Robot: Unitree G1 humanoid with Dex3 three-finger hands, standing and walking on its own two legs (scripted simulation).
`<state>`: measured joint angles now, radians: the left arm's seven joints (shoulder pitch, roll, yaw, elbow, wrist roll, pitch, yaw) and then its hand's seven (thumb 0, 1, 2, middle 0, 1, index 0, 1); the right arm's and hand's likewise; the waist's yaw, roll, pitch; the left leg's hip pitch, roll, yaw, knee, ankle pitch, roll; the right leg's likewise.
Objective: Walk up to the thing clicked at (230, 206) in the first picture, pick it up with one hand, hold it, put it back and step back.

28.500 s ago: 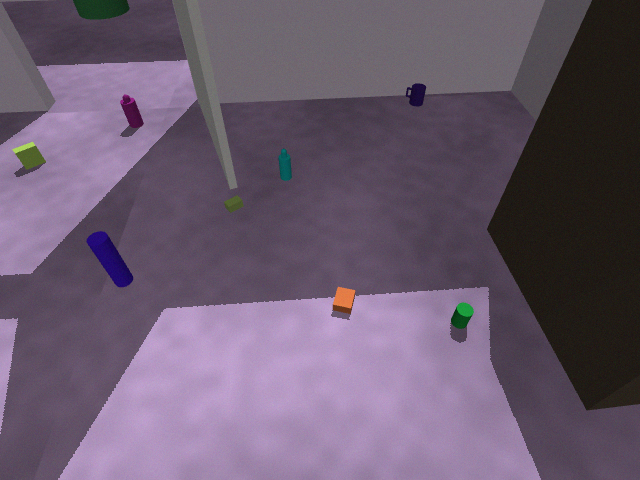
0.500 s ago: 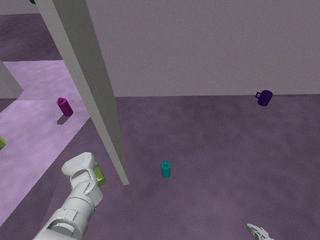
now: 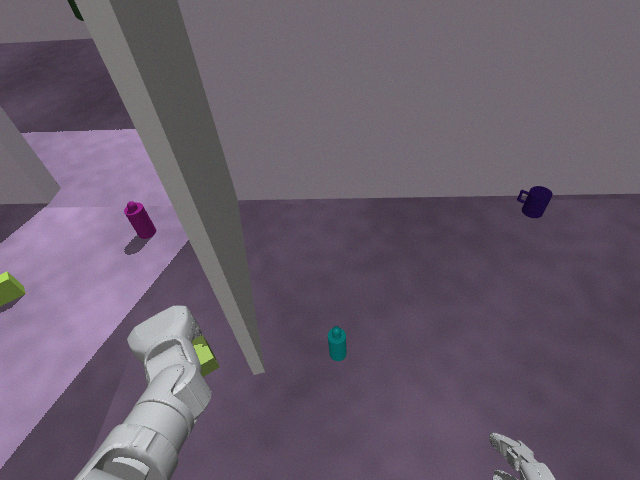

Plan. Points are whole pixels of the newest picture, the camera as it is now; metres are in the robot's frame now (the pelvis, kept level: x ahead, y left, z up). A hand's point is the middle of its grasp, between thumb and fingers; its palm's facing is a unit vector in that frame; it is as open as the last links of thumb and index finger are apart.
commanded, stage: hold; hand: left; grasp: from above
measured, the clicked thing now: (189, 363) +0.32 +0.23 -0.09
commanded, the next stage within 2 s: crouch in 0.68 s
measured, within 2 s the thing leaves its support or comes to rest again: neither
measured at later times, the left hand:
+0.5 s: hand (183, 360) +0.30 +0.23 -0.04, palm faces -0.35 -0.27 -0.90, open 7.7 cm
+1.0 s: hand (186, 368) +0.30 +0.22 -0.06, palm faces -0.38 -0.25 -0.89, open 7.5 cm
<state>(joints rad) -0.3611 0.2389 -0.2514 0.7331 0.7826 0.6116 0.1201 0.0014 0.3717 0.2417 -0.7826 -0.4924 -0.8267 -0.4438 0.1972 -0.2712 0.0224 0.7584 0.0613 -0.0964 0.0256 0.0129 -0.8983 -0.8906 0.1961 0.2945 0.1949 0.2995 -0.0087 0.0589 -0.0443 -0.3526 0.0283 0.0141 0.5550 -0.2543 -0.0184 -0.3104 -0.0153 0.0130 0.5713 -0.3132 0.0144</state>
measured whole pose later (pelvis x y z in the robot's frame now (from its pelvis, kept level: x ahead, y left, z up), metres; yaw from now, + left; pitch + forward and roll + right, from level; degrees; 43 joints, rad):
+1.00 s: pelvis +0.00 +0.00 +0.00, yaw +0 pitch +3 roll +0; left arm -0.40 0.22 -0.26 0.85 0.79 0.60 0.16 0.01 0.42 0.13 -0.83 -0.40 -0.88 -0.34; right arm 0.20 -0.26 0.02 0.75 0.06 -0.11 0.04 0.01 -0.88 -0.88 0.20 0.29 0.20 0.30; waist -0.02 0.05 -0.04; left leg -0.37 0.03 0.01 0.56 -0.26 -0.02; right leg -0.32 -0.01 0.01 0.57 -0.31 0.01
